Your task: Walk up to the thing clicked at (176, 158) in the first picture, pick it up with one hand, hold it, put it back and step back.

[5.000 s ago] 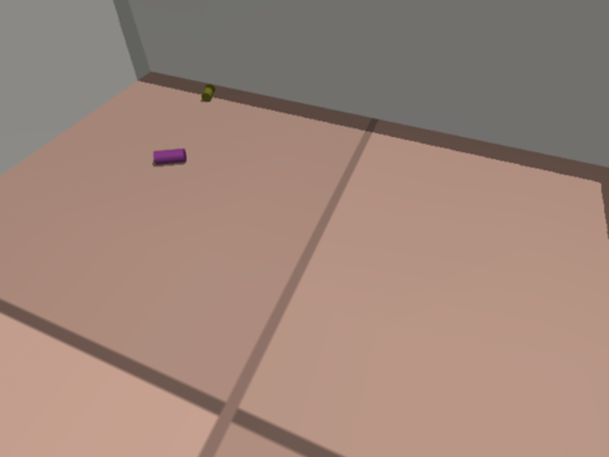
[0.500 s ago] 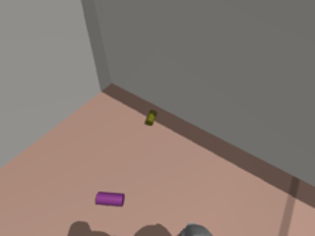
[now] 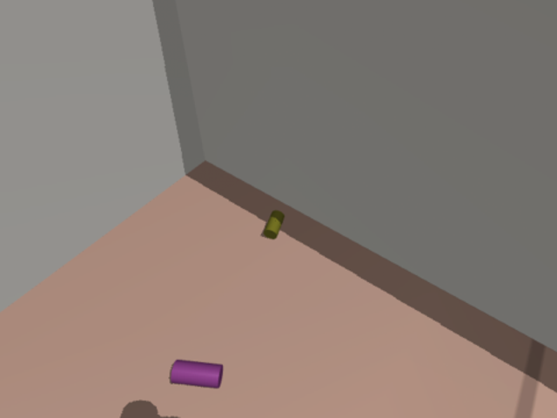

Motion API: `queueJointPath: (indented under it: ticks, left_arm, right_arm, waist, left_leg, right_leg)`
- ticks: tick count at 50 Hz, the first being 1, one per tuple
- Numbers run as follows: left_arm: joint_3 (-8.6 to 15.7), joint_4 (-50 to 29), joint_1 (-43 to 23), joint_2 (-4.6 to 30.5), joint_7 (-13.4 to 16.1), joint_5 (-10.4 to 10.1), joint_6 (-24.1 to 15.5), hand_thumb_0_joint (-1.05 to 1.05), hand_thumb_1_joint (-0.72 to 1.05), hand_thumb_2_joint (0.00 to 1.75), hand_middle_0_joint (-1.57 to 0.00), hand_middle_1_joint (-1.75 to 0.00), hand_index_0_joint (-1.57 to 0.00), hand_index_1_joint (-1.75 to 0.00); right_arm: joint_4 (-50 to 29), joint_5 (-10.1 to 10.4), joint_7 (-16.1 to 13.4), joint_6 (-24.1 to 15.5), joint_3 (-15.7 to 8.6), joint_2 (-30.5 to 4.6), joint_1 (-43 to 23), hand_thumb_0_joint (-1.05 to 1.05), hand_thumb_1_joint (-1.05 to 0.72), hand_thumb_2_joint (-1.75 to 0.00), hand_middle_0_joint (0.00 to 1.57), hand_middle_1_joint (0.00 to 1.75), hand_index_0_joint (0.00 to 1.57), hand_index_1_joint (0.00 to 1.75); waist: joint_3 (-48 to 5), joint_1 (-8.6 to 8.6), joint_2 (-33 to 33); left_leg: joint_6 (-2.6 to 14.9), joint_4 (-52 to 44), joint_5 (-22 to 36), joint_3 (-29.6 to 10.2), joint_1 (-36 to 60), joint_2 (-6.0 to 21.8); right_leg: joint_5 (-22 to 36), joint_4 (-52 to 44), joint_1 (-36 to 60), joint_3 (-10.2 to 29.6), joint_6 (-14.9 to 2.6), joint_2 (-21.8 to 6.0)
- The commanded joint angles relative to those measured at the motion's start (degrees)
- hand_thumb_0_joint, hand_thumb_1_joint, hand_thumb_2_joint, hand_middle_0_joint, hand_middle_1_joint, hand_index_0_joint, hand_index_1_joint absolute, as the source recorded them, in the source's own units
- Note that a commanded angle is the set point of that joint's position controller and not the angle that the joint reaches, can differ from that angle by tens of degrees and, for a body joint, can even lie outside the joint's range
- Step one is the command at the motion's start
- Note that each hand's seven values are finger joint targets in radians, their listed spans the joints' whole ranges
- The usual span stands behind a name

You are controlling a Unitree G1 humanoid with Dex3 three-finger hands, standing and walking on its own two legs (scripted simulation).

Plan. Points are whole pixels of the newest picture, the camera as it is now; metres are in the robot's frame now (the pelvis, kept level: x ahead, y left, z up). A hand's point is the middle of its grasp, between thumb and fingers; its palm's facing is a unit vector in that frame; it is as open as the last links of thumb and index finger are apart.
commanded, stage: walk up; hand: left
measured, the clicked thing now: (197, 373) +0.39 +0.26 -0.73
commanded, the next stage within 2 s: stand in 1.24 s
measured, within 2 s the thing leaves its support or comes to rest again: neither
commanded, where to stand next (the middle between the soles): +0.06 +0.01 m, yaw +1 degrees
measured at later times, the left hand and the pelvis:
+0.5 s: hand out of the picture +0.12 +0.24 -0.13, palm faces -0.02 -0.94 -0.35, open 7.4 cm; pelvis +0.03 -0.01 +0.02, yaw +0 degrees
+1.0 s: hand out of the picture +0.13 +0.24 -0.14, palm faces -0.04 -0.94 -0.34, open 7.4 cm; pelvis +0.03 -0.01 +0.02, yaw -1 degrees
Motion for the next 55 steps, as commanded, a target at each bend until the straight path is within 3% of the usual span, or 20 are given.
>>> queueJointPath:
  ticks: [1,4,6,10,12,15,24,34,47,55]
  left_arm:
    - [2.0,-2.3,-4.4,11.7,0.6,-0.7,-1.8,0.0,0.9,0.9,-0.2,-0.3,-0.2,-0.3]
    - [1.6,-0.6,-4.4,11.3,0.7,-0.8,-1.9,0.0,0.9,0.9,-0.2,-0.3,-0.2,-0.3]
    - [1.6,0.6,-4.7,11.6,0.8,-0.8,-1.9,0.0,0.9,0.9,-0.2,-0.3,-0.2,-0.3]
    - [1.4,1.4,-7.2,11.0,0.9,-0.6,-1.8,0.0,0.9,0.9,-0.2,-0.3,-0.2,-0.3]
    - [1.3,2.1,-7.8,10.7,0.9,-0.5,-1.6,0.0,0.9,0.9,-0.2,-0.3,-0.2,-0.3]
    - [1.4,2.9,-8.3,10.4,1.0,-0.4,-1.7,0.0,0.9,0.9,-0.2,-0.3,-0.2,-0.3]
    - [1.7,3.7,-10.1,9.9,0.9,0.0,-1.4,0.0,0.9,0.9,-0.2,-0.3,-0.2,-0.3]
    - [2.0,3.3,-10.8,9.7,0.9,0.2,-1.3,0.0,0.9,0.9,-0.2,-0.3,-0.2,-0.3]
    - [2.3,3.1,-10.3,9.4,0.9,0.2,-0.9,0.0,0.9,0.9,-0.2,-0.3,-0.2,-0.3]
    - [2.1,2.9,-9.8,9.1,0.9,0.2,-0.8,0.0,0.9,0.9,-0.2,-0.3,-0.2,-0.3]
  right_arm:
    - [-2.5,0.1,-1.3,-1.9,-2.7,-13.2,-4.3,0.0,-0.9,-0.9,0.2,0.3,0.2,0.3]
    - [-1.5,0.3,-1.4,-2.0,-2.3,-12.9,-5.4,0.0,-0.9,-0.9,0.2,0.3,0.2,0.3]
    - [-0.9,0.7,-1.4,-1.8,-2.3,-12.4,-6.3,0.0,-0.9,-0.9,0.2,0.3,0.2,0.3]
    - [0.6,0.6,-1.5,-1.5,-2.6,-12.3,-7.1,0.0,-0.9,-0.9,0.2,0.3,0.2,0.3]
    - [1.0,0.6,-1.4,-1.3,-2.6,-12.3,-8.4,0.0,-0.9,-0.9,0.2,0.3,0.2,0.3]
    - [1.9,0.5,-1.4,-1.2,-2.5,-11.8,-8.8,0.0,-0.9,-0.9,0.2,0.3,0.2,0.3]
    - [3.0,0.2,-1.3,-0.9,-2.6,-11.4,-10.5,0.0,-0.9,-0.9,0.2,0.3,0.2,0.3]
    - [3.3,0.0,-1.4,-1.1,-2.5,-11.2,-9.3,0.0,-0.9,-0.9,0.2,0.3,0.2,0.3]
    - [3.0,0.1,-1.5,-1.0,-2.4,-10.9,-8.0,0.0,-0.9,-0.9,0.2,0.3,0.2,0.3]
    - [3.0,-0.1,-1.6,-1.1,-2.5,-10.9,-8.0,0.0,-0.9,-0.9,0.2,0.3,0.2,0.3]
  waist:
    - [-4.6,0.28,4.5]
    - [-6.1,0.52,3.1]
    - [-6.0,0.32,1.7]
    - [-7.3,-0.37,0.7]
    - [-6.5,-0.24,0.7]
    - [-7.8,-0.28,-0.2]
    - [-6.1,-0.22,0.4]
    - [-7.2,-0.53,0.2]
    - [-5.1,-0.39,0.5]
    - [-5.6,-0.33,1.1]
  left_leg:
    - [2.93,-12.7,1.4,-8.3,-0.3,5.8]
    - [3.08,-12.4,9.6,-7.5,1.9,6.0]
    - [2.67,-11.7,11.6,-6.2,3.9,5.3]
    - [2.54,-13.2,13.3,-5.5,6.4,5.4]
    - [2.46,-14.4,12.1,-5.3,7.0,5.5]
    - [2.22,-14.7,15.0,-4.7,9.2,5.6]
    - [1.51,-17.9,12.5,-4.3,9.3,5.6]
    - [1.29,-19.2,13.0,-4.0,9.9,5.7]
    - [1.28,-19.7,11.1,-4.1,8.6,5.2]
    - [1.19,-19.9,13.7,-4.0,9.9,5.6]
  right_leg:
    - [3.6,-6.1,4.8,5.3,-4.19,-4.1]
    - [10.7,-7.3,7.1,4.7,-3.67,-4.4]
    - [13.3,-8.5,7.1,5.3,-3.79,-5.3]
    - [15.0,-10.1,8.5,4.9,-3.43,-5.7]
    - [13.1,-11.5,7.8,4.8,-3.04,-5.6]
    - [14.8,-12.5,8.9,5.0,-2.95,-5.9]
    - [11.1,-15.1,9.4,4.9,-2.39,-5.5]
    - [13.1,-15.3,11.6,5.1,-2.28,-5.6]
    - [10.6,-15.7,11.0,5.0,-2.02,-4.9]
    - [13.5,-14.8,10.9,4.9,-2.06,-4.9]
